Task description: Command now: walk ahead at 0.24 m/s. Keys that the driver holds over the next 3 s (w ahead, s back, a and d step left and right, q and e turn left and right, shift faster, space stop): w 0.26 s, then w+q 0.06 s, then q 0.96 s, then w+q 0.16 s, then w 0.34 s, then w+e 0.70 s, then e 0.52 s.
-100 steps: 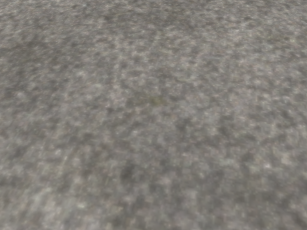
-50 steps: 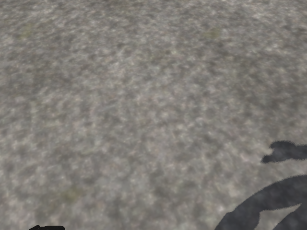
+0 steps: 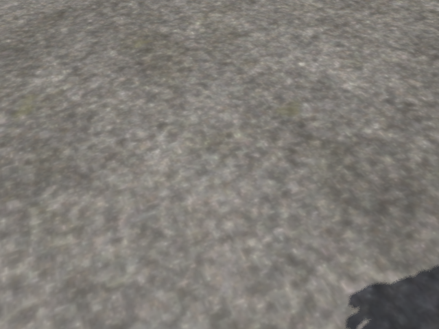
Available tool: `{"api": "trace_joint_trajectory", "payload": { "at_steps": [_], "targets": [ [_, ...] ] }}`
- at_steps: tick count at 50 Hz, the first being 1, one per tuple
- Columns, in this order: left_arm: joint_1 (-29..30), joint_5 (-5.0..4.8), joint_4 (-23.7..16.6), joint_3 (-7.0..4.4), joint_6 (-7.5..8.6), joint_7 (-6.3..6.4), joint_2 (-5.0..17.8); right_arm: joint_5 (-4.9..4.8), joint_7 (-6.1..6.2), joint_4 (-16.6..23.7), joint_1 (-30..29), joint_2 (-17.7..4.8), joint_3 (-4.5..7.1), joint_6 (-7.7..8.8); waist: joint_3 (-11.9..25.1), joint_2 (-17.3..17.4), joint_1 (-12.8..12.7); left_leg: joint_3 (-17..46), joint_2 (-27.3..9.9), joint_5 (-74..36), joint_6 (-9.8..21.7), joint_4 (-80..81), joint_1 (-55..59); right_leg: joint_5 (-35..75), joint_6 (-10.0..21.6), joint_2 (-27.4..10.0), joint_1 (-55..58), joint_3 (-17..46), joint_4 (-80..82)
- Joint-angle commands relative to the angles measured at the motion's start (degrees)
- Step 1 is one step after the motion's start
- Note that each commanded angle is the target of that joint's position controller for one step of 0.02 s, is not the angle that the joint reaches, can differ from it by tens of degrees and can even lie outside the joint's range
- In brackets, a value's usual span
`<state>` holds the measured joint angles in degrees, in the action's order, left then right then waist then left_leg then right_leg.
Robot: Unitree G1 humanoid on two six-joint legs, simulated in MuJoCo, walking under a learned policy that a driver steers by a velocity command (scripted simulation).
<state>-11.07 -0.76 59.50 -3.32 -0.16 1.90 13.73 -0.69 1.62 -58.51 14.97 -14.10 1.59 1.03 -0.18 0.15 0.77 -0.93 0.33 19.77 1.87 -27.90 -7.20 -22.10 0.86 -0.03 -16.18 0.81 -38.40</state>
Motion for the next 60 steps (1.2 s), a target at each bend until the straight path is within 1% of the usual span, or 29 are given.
{"api": "trace_joint_trajectory", "payload": {
  "at_steps": [1,4,6,7,8,9,10,11,14,21,25,28,29,30,31,32,33,34,36,39,44,49,52,53,54,55,56,57,60],
  "targets": [
    [8.0,-0.92,-5.0,-0.84,3.25,-1.17,5.1,-0.17,0.45,1.7,2.4,-11.1,2.82,1.9,-10.7,8.5,2.1,26.6,-20.7,18.8,12.4,20.6,-0.4,-6.4,1.8,-3.7,-18.0,0.6,-9.3],
    [5.5,-1.18,-3.5,-0.85,4.73,-2.19,4.3,-1.32,-0.09,2.8,-0.7,-10.9,3.12,2.2,-7.6,6.4,-0.5,15.9,-15.1,8.1,8.7,17.4,-2.2,-0.1,2.4,-2.8,-6.8,-2.7,4.4],
    [-4.3,-0.82,1.2,-1.77,4.61,-2.26,4.8,-1.27,-0.47,3.1,-1.4,-10.5,3.03,1.77,-3.2,5.1,-4.5,9.4,-10.1,2.7,6.8,11.0,-11.6,10.7,1.1,2.3,12.6,-7.0,10.2],
    [-10.0,-0.88,2.7,-2.49,4.36,-2.05,6.1,-0.89,-0.61,3.4,-2.1,-8.6,2.35,2.0,-1.0,2.3,-7.2,5.8,-7.5,-2.6,4.8,2.8,-15.9,9.3,1.9,0.6,20.1,-3.4,11.9],
    [-16.8,-0.66,3.5,-3.52,4.4,-1.45,10.9,0.07,-0.93,5.1,-3.4,-4.0,0.96,2.38,1.7,-11.9,-9.1,-1.5,-1.5,0.3,0.2,-18.3,-24.9,0.8,7.0,-12.3,26.9,16.7,20.6],
    [-20.5,-0.03,4.3,-3.32,5.22,-2.42,13.5,-0.59,-0.59,7.5,-4.1,-3.4,1.03,3.39,3.7,-18.3,-9.0,2.0,3.4,13.5,-0.7,-32.7,-34.0,-7.7,14.9,-21.5,29.1,39.2,29.0],
    [-14.9,0.23,3.1,-2.11,6.2,-2.62,10.8,-2.16,-0.78,7.6,-4.4,-6.3,1.7,4.2,-0.9,-10.6,-6.2,6.6,-1.1,11.3,0.6,-40.6,-39.0,-12.3,15.6,-22.6,25.6,37.9,29.0],
    [-10.1,0.14,1.4,-1.19,6.82,-2.83,7.9,-2.69,-1.32,7.5,-4.4,-7.3,1.91,4.86,-4.2,-7.8,-4.5,6.7,-3.8,4.8,2.0,-41.6,-40.7,-10.9,13.3,-19.9,22.7,31.0,29.3],
    [-6.4,0.66,0.0,0.36,6.71,-3.14,4.9,-1.19,-1.87,6.5,-4.4,-7.4,2.78,4.98,-5.1,-5.4,-2.1,4.6,-7.8,-7.4,2.1,-35.0,-36.5,8.8,8.2,-13.9,17.9,14.7,30.5],
    [-8.2,2.13,0.2,0.83,5.53,-0.25,7.8,-0.39,-2.86,11.1,-14.5,-1.4,0.97,3.27,-5.7,-4.3,-3.2,-1.5,-3.2,-21.9,-0.9,-12.7,-25.8,42.5,5.9,-8.8,8.6,-5.5,29.9],
    [-8.9,0.72,0.4,0.35,4.32,0.97,9.2,-0.3,-4.35,14.0,-16.5,-3.6,1.3,2.26,-3.9,-5.5,-2.0,-2.5,-1.6,-22.1,0.9,-6.9,-22.2,49.9,5.3,-11.6,13.6,-7.4,23.8],
    [-5.2,0.46,-1.9,-0.44,2.67,1.87,10.4,0.28,-5.33,12.1,-5.1,-8.1,3.51,2.33,3.1,-5.5,4.1,-4.1,2.5,-16.9,4.2,-5.5,-11.9,61.9,3.7,-12.1,17.0,-7.9,7.3],
    [-4.7,0.69,-2.8,-0.45,2.28,1.81,10.4,0.27,-5.02,10.8,0.4,-10.2,4.74,2.39,6.0,-3.4,6.9,-2.7,3.2,-21.8,5.8,-0.6,-3.6,56.5,1.7,-9.5,13.9,-8.7,-3.7],
    [-7.1,2.39,-4.5,0.28,2.7,1.28,8.5,0.81,-3.77,11.3,3.6,-14.5,5.59,1.96,11.7,7.5,6.0,12.2,-7.8,-42.2,9.9,-1.0,10.0,28.7,-1.4,-4.1,1.8,-10.0,-22.9],
    [-13.8,2.58,-5.6,2.21,3.71,-0.2,1.7,1.86,-3.26,14.3,-0.4,-16.6,5.22,1.81,21.2,16.8,-0.2,40.2,-23.2,-51.1,24.7,2.1,25.4,-18.0,-4.5,7.8,-17.2,-2.5,-44.6],
    [-11.5,1.5,-5.4,0.93,4.71,-1.35,7.1,1.39,-3.14,14.8,-1.1,-13.5,4.79,1.31,23.9,8.4,2.8,38.5,-20.9,-38.0,23.4,6.4,20.1,-15.0,-2.9,3.8,-18.0,6.7,-47.8],
    [-5.8,-0.34,-7.6,0.35,4.72,-1.31,8.7,0.88,-2.79,16.3,-5.8,-11.1,4.22,1.38,15.2,5.0,2.0,31.4,-17.7,-28.1,20.1,8.5,12.2,-10.1,-2.0,1.8,-20.9,5.4,-45.8],
    [-3.6,-0.02,-7.9,0.07,4.2,-0.47,8.5,0.27,-2.64,16.6,-9.1,-9.3,3.73,1.3,7.9,-1.8,0.1,25.7,-14.6,-22.0,16.6,10.9,2.2,-6.1,-2.1,-0.7,-20.8,4.4,-40.1],
    [-2.8,1.04,-8.9,-1.01,2.37,0.97,10.2,0.91,-2.23,17.1,-10.4,-8.6,3.51,1.07,4.3,-0.1,-1.8,21.7,-10.9,-16.2,14.1,13.1,-9.6,-2.6,-2.2,-2.7,-14.4,4.5,-31.6],
    [-3.2,1.68,-10.1,-0.7,1.5,1.79,7.4,1.54,-1.55,17.5,-9.2,-10.4,4.28,0.87,4.9,4.3,-2.5,19.0,-8.1,-20.6,14.2,12.7,-13.5,-0.4,-3.7,-1.2,-11.8,3.5,-21.7],
    [2.1,1.36,-12.8,-0.88,0.74,2.15,7.9,0.22,0.13,18.9,-8.1,-11.9,5.02,-0.75,6.9,5.7,-0.6,23.0,-6.9,-4.9,11.7,12.4,-12.0,5.7,-5.7,-0.1,-12.9,5.2,-11.4],
    [4.5,0.58,-14.5,-0.86,2.22,1.3,8.2,0.34,0.8,19.5,-6.7,-11.7,5.23,-2.06,6.6,8.1,0.6,27.4,-6.6,-5.4,10.3,10.5,-8.9,4.9,-5.5,1.6,-9.4,5.7,-1.7],
    [0.0,0.03,-13.7,-1.33,3.22,0.34,9.0,-0.27,0.96,20.6,-7.6,-11.1,4.98,-2.85,6.9,8.9,-2.3,29.2,-5.1,-11.8,8.0,6.6,-7.7,9.0,-3.5,1.9,-1.1,4.6,12.2],
    [-2.1,0.31,-13.2,-1.97,3.38,0.2,10.9,-0.6,1.06,20.7,-6.6,-9.9,4.54,-3.12,7.1,7.3,-2.9,27.4,-2.6,-9.6,5.5,3.3,-10.8,13.1,-2.1,-1.8,5.2,5.8,18.2],
    [-2.2,1.5,-13.8,-2.73,2.98,0.46,14.8,-0.41,0.92,20.6,-3.0,-6.1,3.67,-3.3,8.9,-4.2,-0.4,19.2,3.4,4.6,2.3,-9.2,-17.6,16.9,2.6,-14.6,12.4,16.4,20.5],
    [0.0,3.82,-14.3,-3.21,2.25,0.33,17.0,-0.69,0.68,23.1,-4.5,-8.0,4.51,-2.51,5.1,-18.4,0.8,10.1,10.5,16.3,-0.4,-20.2,-29.1,26.7,11.7,-22.1,9.9,29.6,22.8],
    [2.8,3.86,-16.4,-2.45,2.36,0.41,13.5,0.37,0.39,21.9,-2.8,-13.1,5.82,-1.92,5.2,-13.3,0.9,11.5,6.0,14.3,-2.4,-31.3,-29.5,30.6,13.9,-23.5,9.2,27.7,21.4],
    [5.1,2.98,-17.5,-1.82,2.34,0.62,10.7,-0.1,0.28,20.3,-1.4,-14.0,6.5,-2.2,5.1,-9.1,1.6,10.8,5.5,10.6,-3.4,-35.6,-29.3,32.6,11.8,-20.0,9.2,20.9,19.5],
    [5.4,1.21,-18.0,-1.13,1.73,1.01,9.1,-0.25,0.54,19.4,-0.5,-9.7,5.66,-4.01,3.3,-6.7,0.9,8.1,4.2,4.3,-6.5,-43.1,-30.7,34.3,9.1,-14.5,9.7,10.6,18.1]
  ]
}}
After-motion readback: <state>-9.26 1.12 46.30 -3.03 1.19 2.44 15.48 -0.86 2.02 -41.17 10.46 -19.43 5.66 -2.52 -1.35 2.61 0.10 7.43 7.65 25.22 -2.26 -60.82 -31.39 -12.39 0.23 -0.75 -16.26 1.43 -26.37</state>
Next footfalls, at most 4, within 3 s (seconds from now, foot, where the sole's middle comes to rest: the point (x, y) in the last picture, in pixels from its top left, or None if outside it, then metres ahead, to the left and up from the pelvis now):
0.58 left None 0.39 0.07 -0.77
1.06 right None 0.45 -0.14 -0.77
1.54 left None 0.30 0.09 -0.77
2.00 right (169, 277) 0.72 0.19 -0.77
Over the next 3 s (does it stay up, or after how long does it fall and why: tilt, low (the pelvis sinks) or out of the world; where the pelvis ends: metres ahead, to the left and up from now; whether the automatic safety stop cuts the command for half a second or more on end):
stays up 0.87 0.38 -0.01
